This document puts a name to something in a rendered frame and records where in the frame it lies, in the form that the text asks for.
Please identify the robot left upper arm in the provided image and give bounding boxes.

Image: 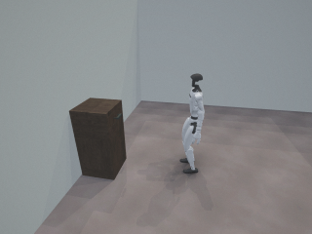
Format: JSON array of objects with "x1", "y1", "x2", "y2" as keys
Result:
[{"x1": 194, "y1": 93, "x2": 205, "y2": 114}]

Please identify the handle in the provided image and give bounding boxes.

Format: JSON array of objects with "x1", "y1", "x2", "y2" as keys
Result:
[{"x1": 114, "y1": 113, "x2": 122, "y2": 120}]

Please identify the robot left forearm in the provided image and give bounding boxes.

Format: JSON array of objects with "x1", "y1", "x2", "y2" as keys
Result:
[{"x1": 195, "y1": 111, "x2": 205, "y2": 133}]

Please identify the right robot thigh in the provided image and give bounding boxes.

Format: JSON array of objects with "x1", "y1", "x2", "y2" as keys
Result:
[{"x1": 181, "y1": 117, "x2": 190, "y2": 143}]

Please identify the robot head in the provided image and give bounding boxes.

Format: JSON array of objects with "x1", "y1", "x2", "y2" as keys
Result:
[{"x1": 190, "y1": 73, "x2": 203, "y2": 93}]

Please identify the left robot hand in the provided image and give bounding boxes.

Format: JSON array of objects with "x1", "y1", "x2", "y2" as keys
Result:
[{"x1": 192, "y1": 132, "x2": 201, "y2": 144}]

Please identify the drawer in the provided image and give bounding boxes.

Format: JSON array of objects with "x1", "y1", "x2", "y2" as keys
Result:
[{"x1": 107, "y1": 105, "x2": 122, "y2": 129}]

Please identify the cabinet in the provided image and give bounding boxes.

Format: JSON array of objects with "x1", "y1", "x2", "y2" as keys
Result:
[{"x1": 69, "y1": 97, "x2": 127, "y2": 180}]

